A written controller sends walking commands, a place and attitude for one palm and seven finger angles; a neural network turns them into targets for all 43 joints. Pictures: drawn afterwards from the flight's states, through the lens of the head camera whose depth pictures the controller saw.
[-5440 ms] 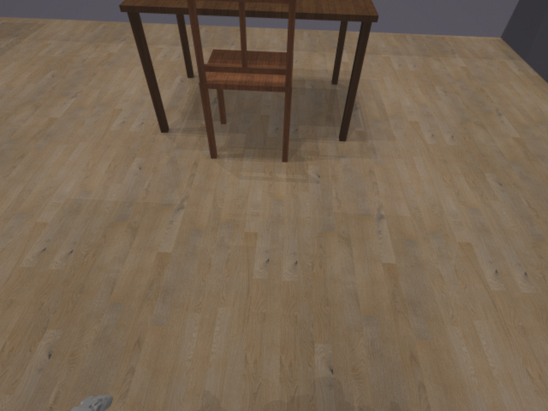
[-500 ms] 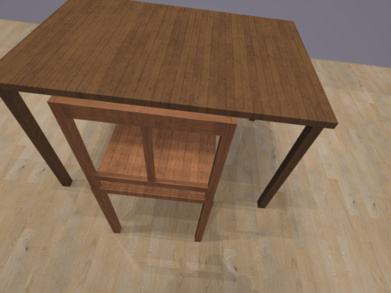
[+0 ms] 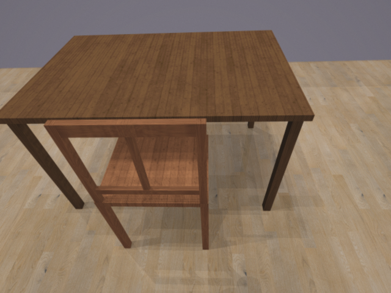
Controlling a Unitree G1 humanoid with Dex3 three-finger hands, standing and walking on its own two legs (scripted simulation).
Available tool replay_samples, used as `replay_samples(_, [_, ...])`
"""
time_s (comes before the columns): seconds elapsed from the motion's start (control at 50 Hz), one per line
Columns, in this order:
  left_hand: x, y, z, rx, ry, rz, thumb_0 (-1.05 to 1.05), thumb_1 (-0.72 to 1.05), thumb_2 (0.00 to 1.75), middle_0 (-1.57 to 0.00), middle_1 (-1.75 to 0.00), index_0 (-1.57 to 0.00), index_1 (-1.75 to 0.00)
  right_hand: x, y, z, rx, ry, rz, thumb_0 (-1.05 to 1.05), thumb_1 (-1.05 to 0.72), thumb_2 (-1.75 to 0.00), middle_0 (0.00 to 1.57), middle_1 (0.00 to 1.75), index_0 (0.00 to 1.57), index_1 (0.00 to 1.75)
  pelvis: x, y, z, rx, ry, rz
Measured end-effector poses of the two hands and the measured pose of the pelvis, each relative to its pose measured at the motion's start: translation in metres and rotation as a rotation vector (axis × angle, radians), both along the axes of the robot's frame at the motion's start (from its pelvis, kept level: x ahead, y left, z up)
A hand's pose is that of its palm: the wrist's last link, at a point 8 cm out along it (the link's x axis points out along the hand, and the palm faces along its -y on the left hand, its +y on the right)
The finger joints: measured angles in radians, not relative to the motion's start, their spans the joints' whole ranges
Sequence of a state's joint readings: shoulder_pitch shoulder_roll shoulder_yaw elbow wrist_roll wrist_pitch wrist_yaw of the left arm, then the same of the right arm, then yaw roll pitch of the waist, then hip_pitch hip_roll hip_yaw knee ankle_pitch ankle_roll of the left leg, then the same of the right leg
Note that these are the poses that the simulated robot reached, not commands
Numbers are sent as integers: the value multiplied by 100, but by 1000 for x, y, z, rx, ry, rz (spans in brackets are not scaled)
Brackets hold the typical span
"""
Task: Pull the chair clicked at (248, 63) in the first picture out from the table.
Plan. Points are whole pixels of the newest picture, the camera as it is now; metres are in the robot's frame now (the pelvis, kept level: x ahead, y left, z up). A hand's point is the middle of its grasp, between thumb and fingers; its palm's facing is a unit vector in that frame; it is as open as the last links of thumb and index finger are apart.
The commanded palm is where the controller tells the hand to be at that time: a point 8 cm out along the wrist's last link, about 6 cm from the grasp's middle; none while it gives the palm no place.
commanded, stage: come to a stop and stand still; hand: left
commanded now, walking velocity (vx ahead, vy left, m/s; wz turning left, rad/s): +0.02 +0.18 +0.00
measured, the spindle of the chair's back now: (138, 164) +0.51 +0.22 -0.10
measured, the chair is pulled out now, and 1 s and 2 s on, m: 0.00 0.00 0.00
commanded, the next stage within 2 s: look again from close up in 0.66 s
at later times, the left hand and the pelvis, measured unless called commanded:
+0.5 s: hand out of the picture -0.02 +0.21 -0.19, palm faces +0.08 -0.98 -0.20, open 7.4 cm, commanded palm none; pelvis +0.00 +0.04 -0.01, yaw +1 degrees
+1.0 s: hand out of the picture +0.00 +0.23 -0.18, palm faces +0.01 -0.96 -0.26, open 7.4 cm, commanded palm none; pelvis -0.02 +0.04 -0.01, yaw +1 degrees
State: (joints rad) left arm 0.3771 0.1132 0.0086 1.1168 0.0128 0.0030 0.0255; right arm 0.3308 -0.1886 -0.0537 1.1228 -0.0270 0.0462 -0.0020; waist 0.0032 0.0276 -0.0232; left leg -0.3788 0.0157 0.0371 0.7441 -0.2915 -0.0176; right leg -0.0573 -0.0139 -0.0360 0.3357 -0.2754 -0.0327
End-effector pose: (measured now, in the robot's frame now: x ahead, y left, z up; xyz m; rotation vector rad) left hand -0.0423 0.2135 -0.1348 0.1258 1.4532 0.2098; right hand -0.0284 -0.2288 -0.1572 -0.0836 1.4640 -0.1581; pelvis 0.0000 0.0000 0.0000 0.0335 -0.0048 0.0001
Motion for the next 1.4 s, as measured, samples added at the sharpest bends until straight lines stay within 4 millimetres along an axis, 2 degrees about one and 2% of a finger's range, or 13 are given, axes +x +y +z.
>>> replay_samples(0.06, [-5, -8, 0, -10, 12, 15, 1, 90, 90, -20, -30, -20, -30, -3, 0, -1, 0, 31, 20, 0, -91, -90, 20, 30, 20, 30, 1, 1, -1, -7, 3, 15])
replay_samples(0.12, [-11, -10, -1, -17, 26, 40, 1, 90, 90, -20, -30, -21, -30, 6, 4, -2, -6, 47, 48, 0, -91, -90, 20, 30, 20, 30, 1, 5, -2, -9, 3, 24])
replay_samples(0.2, [-18, -3, -8, -26, 57, 67, 1, 90, 90, -20, -30, -21, -30, 36, 13, -2, -24, 2, 79, 1, -91, -90, 20, 30, 20, 30, 3, 14, -6, -10, -2, 27])
replay_samples(0.26, [-20, 10, -21, -37, 78, 72, 1, 90, 90, -20, -30, -21, -30, 63, 24, -5, -49, -84, 94, 1, -91, -90, 20, 30, 20, 30, 5, 25, -14, -25, -11, 26])
replay_samples(0.36, [-6, 30, -32, -29, 58, 52, 1, 91, 90, -20, -30, -20, -30, 95, 40, 3, -64, -191, 110, 0, -91, -90, 20, 30, 20, 30, 3, 33, -16, -3, -30, 9])
replay_samples(0.46, [14, 42, -26, -14, -12, 24, 1, 91, 90, -20, -30, -20, -30, 105, 51, 7, -47, -230, 120, 0, -92, -90, 20, 30, 20, 30, -2, 38, -12, -15, -30, 14])
replay_samples(0.58, [27, 48, -19, -9, -48, -17, 1, 91, 90, -20, -30, -20, -30, 93, 51, 10, -42, -229, 96, -1, -93, -90, 21, 30, 20, 30, -6, 40, -7, -22, -23, 11])
replay_samples(0.8, [27, 51, -18, -9, -55, -61, 1, 91, 90, -20, -30, -20, -30, 28, 36, 8, -58, -82, 69, 0, -92, -90, 20, 30, 20, 30, -12, 39, -7, -19, -21, 12])
replay_samples(0.9, [29, 62, -15, 38, -85, -85, 1, 91, 90, -20, -30, -20, -30, 12, 26, 4, -69, -70, 56, 0, -91, -90, 20, 30, 20, 30, -19, 37, -11, -29, -11, 22])
replay_samples(1.02, [33, 66, -17, 58, -119, -84, 1, 91, 90, -20, -30, -20, -30, 16, 24, 2, -73, -100, 59, 0, -91, -90, 20, 30, 20, 30, -22, 35, -15, -37, -22, 23])
replay_samples(1.18, [34, 58, -20, 26, -167, -81, 1, 91, 90, -20, -30, -20, -30, 35, 36, 2, -56, -179, 77, 0, -91, -90, 20, 30, 20, 30, -32, 37, -16, -41, -42, 18])
replay_samples(1.28, [23, 52, -22, -1, -157, -79, 1, 91, 90, -20, -30, -20, -30, 38, 39, 5, -57, -200, 83, 0, -92, -90, 20, 30, 20, 30, -38, 40, -15, -42, -42, 14])
replay_samples(1.4, [3, 52, -24, -18, -110, -68, 1, 91, 90, -20, -30, -20, -30, 28, 42, 7, -60, -176, 80, 0, -92, -90, 20, 30, 20, 30, -43, 44, -13, -42, -36, 12])
